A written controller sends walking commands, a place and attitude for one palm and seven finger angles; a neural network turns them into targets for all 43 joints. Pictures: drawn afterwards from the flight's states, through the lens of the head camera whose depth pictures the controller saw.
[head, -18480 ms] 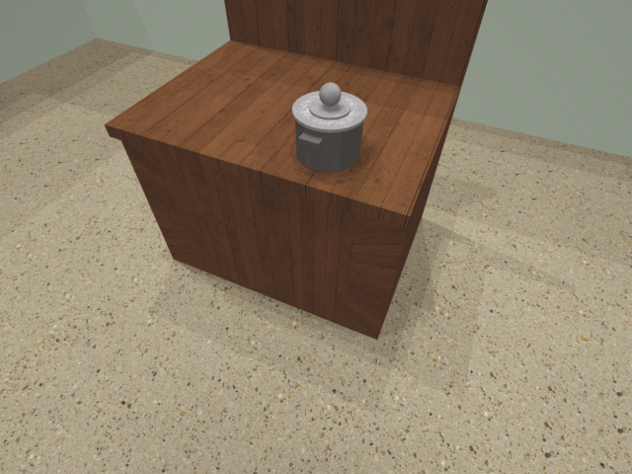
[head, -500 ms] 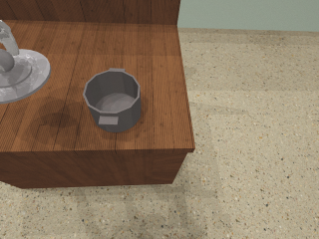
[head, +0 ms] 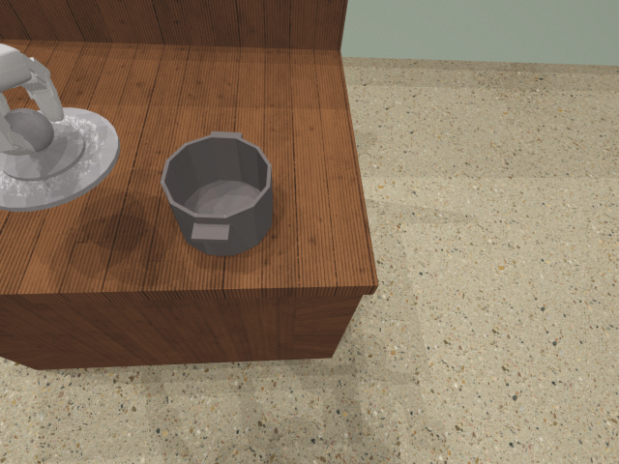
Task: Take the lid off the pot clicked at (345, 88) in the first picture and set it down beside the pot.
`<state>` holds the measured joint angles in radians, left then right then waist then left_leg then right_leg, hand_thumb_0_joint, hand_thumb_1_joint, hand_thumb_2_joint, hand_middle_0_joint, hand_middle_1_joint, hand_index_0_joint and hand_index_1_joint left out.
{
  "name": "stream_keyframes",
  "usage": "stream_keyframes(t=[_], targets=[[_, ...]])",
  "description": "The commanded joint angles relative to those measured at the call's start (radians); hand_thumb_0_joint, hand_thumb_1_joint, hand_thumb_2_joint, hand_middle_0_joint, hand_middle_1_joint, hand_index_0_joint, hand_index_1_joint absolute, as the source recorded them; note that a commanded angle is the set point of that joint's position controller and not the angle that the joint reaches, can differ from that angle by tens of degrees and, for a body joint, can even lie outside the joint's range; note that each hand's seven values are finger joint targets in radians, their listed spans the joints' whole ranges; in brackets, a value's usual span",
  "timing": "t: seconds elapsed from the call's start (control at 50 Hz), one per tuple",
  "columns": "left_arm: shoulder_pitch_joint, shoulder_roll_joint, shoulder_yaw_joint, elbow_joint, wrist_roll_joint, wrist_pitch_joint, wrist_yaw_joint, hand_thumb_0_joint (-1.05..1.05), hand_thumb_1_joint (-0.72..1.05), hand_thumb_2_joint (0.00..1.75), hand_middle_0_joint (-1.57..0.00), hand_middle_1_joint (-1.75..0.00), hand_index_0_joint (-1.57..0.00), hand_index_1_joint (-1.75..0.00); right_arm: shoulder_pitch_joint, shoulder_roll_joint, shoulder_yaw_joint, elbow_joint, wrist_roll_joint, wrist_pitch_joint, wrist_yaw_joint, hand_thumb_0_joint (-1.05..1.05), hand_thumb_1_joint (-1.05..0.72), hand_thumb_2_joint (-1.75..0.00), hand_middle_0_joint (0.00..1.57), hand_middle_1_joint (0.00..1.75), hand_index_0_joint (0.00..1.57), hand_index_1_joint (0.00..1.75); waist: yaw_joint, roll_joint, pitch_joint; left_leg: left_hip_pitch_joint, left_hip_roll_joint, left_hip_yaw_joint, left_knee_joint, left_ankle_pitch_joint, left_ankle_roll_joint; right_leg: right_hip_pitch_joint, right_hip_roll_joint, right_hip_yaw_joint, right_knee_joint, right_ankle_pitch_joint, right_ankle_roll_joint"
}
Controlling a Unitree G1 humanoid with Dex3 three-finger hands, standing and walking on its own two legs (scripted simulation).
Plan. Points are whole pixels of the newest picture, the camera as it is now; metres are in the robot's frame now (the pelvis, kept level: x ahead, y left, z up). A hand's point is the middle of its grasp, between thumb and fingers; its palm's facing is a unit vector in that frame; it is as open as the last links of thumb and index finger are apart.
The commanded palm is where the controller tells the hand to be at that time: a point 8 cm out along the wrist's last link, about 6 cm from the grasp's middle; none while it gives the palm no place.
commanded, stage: lower the lid onto the table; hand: left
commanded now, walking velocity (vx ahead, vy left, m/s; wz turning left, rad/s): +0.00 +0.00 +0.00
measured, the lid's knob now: (28, 130) +0.51 +0.32 +0.11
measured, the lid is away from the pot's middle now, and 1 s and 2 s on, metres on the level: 0.21 0.23 0.23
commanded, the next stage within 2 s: none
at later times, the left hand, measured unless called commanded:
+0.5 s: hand (23, 155) +0.48 +0.32 +0.10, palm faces -0.47 -0.07 -0.88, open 8.0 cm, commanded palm +0.55 +0.33 +0.17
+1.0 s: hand (27, 163) +0.49 +0.33 +0.07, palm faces -0.49 -0.11 -0.87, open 8.0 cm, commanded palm +0.56 +0.33 +0.14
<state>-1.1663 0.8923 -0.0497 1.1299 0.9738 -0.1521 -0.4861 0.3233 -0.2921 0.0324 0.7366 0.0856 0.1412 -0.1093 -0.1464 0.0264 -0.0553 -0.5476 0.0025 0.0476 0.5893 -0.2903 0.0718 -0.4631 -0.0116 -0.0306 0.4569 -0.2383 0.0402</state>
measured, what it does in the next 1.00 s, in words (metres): stands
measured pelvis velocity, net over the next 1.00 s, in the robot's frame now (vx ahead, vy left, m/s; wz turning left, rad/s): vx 0.01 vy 0.01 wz -0.02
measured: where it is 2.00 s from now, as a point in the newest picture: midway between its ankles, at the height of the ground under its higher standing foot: outside the picture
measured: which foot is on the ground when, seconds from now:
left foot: down 0.00-1.00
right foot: down 0.00-1.00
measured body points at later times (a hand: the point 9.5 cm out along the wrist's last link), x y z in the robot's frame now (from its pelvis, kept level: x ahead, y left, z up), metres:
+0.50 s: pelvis +0.00 +0.00 -0.01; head +0.10 +0.02 +0.43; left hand +0.50 +0.32 +0.15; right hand -0.01 -0.29 -0.12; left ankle -0.01 +0.07 -0.73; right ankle -0.02 -0.15 -0.73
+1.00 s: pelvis +0.01 +0.01 -0.01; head +0.13 +0.04 +0.42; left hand +0.51 +0.34 +0.12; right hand -0.03 -0.27 -0.12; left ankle -0.01 +0.07 -0.73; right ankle -0.02 -0.15 -0.73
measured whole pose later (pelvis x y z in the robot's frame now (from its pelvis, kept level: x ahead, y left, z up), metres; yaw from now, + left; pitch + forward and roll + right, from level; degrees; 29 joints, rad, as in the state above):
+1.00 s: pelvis +0.01 +0.01 -0.01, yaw -1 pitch +19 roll -4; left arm -1.11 0.93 -0.02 1.18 1.01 -0.20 -0.43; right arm 0.37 -0.28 0.03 0.75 0.08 0.15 -0.12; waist -0.17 0.02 -0.07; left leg -0.68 0.01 0.05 0.70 -0.35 0.08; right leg -0.59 0.00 -0.02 0.54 -0.28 0.04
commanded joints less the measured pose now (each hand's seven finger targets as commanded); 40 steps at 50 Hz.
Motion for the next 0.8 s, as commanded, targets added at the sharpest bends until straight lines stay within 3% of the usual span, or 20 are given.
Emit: stream_keyframes(t=[0.0,0.06,0.12,0.16,0.2,0.24,0.26,0.34,0.4,0.44,0.46,0.52,0.58,0.6,0.62,0.66,0.7,0.72,0.78], targets=[[-0.506,0.337,0.057,-0.153,0.008,0.01,0.064,0.0,0.67,0.94,-0.76,-1.08,-0.74,-1.09,0.127,-0.197,-0.052,-0.045,0.008,-0.007,-0.015,0.0,-0.9,-0.9,0.2,0.3,0.2,0.3,0.01,0.151,-0.4,0.374,0.012,-0.051,-0.01,0.477,0.005,0.027,0.063,-0.04,-0.001,0.267,-0.064],[-0.542,0.358,0.07,-0.193,0.037,0.012,0.076,0.0,0.67,0.94,-0.76,-1.08,-0.74,-1.09,0.134,-0.198,-0.056,-0.051,0.003,-0.004,-0.015,0.0,-0.9,-0.9,0.2,0.3,0.2,0.3,0.007,0.182,-0.445,0.416,0.013,-0.064,0.007,0.502,0.001,0.002,0.07,-0.039,0.007,0.255,-0.066],[-0.517,0.371,0.098,-0.197,0.02,0.002,0.069,0.0,0.67,0.94,-0.76,-1.08,-0.74,-1.09,0.144,-0.2,-0.063,-0.054,0.001,-0.002,-0.018,0.0,-0.9,-0.9,0.2,0.3,0.2,0.3,0.005,0.153,-0.495,0.437,0.014,-0.068,0.023,0.548,0.007,0.013,0.071,-0.036,0.018,0.278,-0.059],[-0.538,0.341,0.077,-0.215,0.003,-0.001,0.059,0.0,0.67,0.94,-0.76,-1.08,-0.74,-1.09,0.149,-0.199,-0.068,-0.05,0.0,0.001,-0.02,0.0,-0.9,-0.9,0.2,0.3,0.2,0.3,-0.005,0.152,-0.506,0.448,0.016,-0.069,0.022,0.539,0.01,0.003,0.071,-0.039,0.013,0.269,-0.057],[-0.53,0.289,0.041,-0.215,-0.012,-0.007,0.05,0.0,0.67,0.94,-0.76,-1.08,-0.74,-1.09,0.152,-0.199,-0.071,-0.041,0.003,-0.003,-0.02,0.0,-0.9,-0.9,0.2,0.3,0.2,0.3,-0.01,0.167,-0.487,0.465,0.024,-0.068,0.026,0.559,0.008,-0.039,0.07,-0.043,0.013,0.257,-0.057],[-0.525,0.32,0.064,-0.214,-0.009,-0.011,0.054,0.0,0.67,0.94,-0.76,-1.08,-0.74,-1.09,0.162,-0.202,-0.071,-0.031,0.001,0.0,-0.021,0.0,-0.9,-0.9,0.2,0.3,0.2,0.3,-0.013,0.159,-0.485,0.455,0.023,-0.067,0.035,0.54,0.01,-0.04,0.074,-0.042,0.018,0.249,-0.056],[-0.533,0.298,0.044,-0.221,-0.01,-0.013,0.054,0.0,0.67,0.94,-0.76,-1.08,-0.74,-1.09,0.163,-0.202,-0.069,-0.029,0.002,-0.001,-0.023,0.0,-0.9,-0.9,0.2,0.3,0.2,0.3,-0.017,0.179,-0.483,0.456,0.023,-0.067,0.03,0.529,0.007,-0.051,0.075,-0.043,0.019,0.239,-0.058],[-0.506,0.323,0.064,-0.213,-0.011,-0.03,0.064,0.0,0.67,0.94,-0.76,-1.08,-0.74,-1.09,0.166,-0.202,-0.064,-0.022,0.003,-0.004,-0.028,0.0,-0.9,-0.9,0.2,0.3,0.2,0.3,-0.016,0.174,-0.464,0.418,0.022,-0.058,0.038,0.485,0.009,-0.051,0.074,-0.041,0.03,0.228,-0.059],[-0.524,0.32,0.062,-0.262,-0.009,-0.043,0.076,0.0,0.67,0.94,-0.76,-1.08,-0.74,-1.09,0.163,-0.199,-0.062,-0.024,0.005,-0.011,-0.033,0.0,-0.9,-0.9,0.2,0.3,0.2,0.3,-0.009,0.242,-0.473,0.447,0.028,-0.065,0.036,0.527,-0.001,-0.071,0.072,-0.044,0.033,0.227,-0.068],[-0.514,0.347,0.084,-0.245,-0.002,-0.043,0.086,0.0,0.67,0.94,-0.76,-1.08,-0.74,-1.09,0.17,-0.199,-0.059,-0.024,0.003,-0.014,-0.035,0.0,-0.9,-0.9,0.2,0.3,0.2,0.3,-0.011,0.237,-0.474,0.447,0.028,-0.068,0.043,0.515,-0.002,-0.073,0.075,-0.043,0.036,0.217,-0.065],[-0.522,0.375,0.107,-0.262,-0.001,-0.043,0.092,0.0,0.67,0.94,-0.76,-1.08,-0.74,-1.09,0.176,-0.197,-0.059,-0.029,0.0,-0.017,-0.037,0.0,-0.9,-0.9,0.2,0.3,0.2,0.3,-0.007,0.209,-0.51,0.436,0.024,-0.067,0.042,0.513,0.004,-0.033,0.075,-0.039,0.037,0.24,-0.064],[-0.481,0.395,0.121,-0.207,-0.005,-0.04,0.102,0.0,0.67,0.94,-0.76,-1.08,-0.74,-1.09,0.177,-0.202,-0.053,-0.032,0.004,-0.022,-0.042,0.0,-0.9,-0.9,0.2,0.3,0.2,0.3,-0.007,0.167,-0.488,0.389,0.019,-0.057,0.039,0.485,0.008,-0.017,0.073,-0.036,0.046,0.255,-0.061],[-0.489,0.366,0.091,-0.19,0.012,-0.03,0.11,0.0,0.67,0.94,-0.76,-1.08,-0.74,-1.09,0.186,-0.201,-0.054,-0.032,0.004,-0.023,-0.04,0.0,-0.9,-0.9,0.2,0.3,0.2,0.3,-0.012,0.192,-0.469,0.392,0.021,-0.064,0.037,0.487,0.0,-0.052,0.075,-0.043,0.046,0.233,-0.064],[-0.491,0.354,0.082,-0.199,0.017,-0.035,0.111,0.0,0.67,0.94,-0.76,-1.08,-0.74,-1.09,0.184,-0.2,-0.054,-0.029,0.004,-0.025,-0.039,0.0,-0.9,-0.9,0.2,0.3,0.2,0.3,-0.008,0.223,-0.475,0.414,0.026,-0.065,0.045,0.554,-0.005,-0.066,0.075,-0.043,0.049,0.251,-0.067],[-0.484,0.392,0.117,-0.199,0.024,-0.034,0.116,0.0,0.67,0.94,-0.76,-1.08,-0.74,-1.09,0.192,-0.203,-0.056,-0.029,-0.001,-0.023,-0.038,0.0,-0.9,-0.9,0.2,0.3,0.2,0.3,-0.004,0.209,-0.489,0.428,0.028,-0.073,0.056,0.575,-0.006,-0.067,0.078,-0.042,0.055,0.253,-0.064],[-0.476,0.383,0.111,-0.172,0.028,-0.03,0.115,0.0,0.67,0.94,-0.76,-1.08,-0.74,-1.09,0.196,-0.202,-0.057,-0.03,-0.002,-0.019,-0.038,0.0,-0.9,-0.9,0.2,0.3,0.2,0.3,-0.01,0.181,-0.499,0.415,0.026,-0.07,0.064,0.575,-0.002,-0.065,0.078,-0.039,0.057,0.264,-0.06],[-0.449,0.337,0.079,-0.136,0.014,-0.031,0.106,0.0,0.67,0.94,-0.76,-1.08,-0.74,-1.09,0.199,-0.2,-0.057,-0.03,0.001,-0.018,-0.036,0.0,-0.9,-0.9,0.2,0.3,0.2,0.3,-0.016,0.163,-0.477,0.391,0.024,-0.061,0.066,0.58,0.0,-0.073,0.077,-0.041,0.061,0.272,-0.06],[-0.457,0.357,0.094,-0.144,0.015,-0.03,0.103,0.0,0.67,0.94,-0.76,-1.08,-0.74,-1.09,0.203,-0.207,-0.06,-0.024,-0.001,-0.013,-0.034,0.0,-0.9,-0.9,0.2,0.3,0.2,0.3,-0.015,0.153,-0.486,0.398,0.028,-0.066,0.07,0.576,-0.001,-0.077,0.08,-0.042,0.064,0.265,-0.057],[-0.49,0.355,0.088,-0.171,0.025,-0.033,0.1,0.0,0.67,0.94,-0.76,-1.08,-0.74,-1.09,0.211,-0.204,-0.064,-0.022,-0.005,-0.006,-0.032,0.0,-0.9,-0.9,0.2,0.3,0.2,0.3,-0.019,0.193,-0.511,0.413,0.029,-0.071,0.081,0.59,-0.003,-0.097,0.082,-0.043,0.069,0.256,-0.06]])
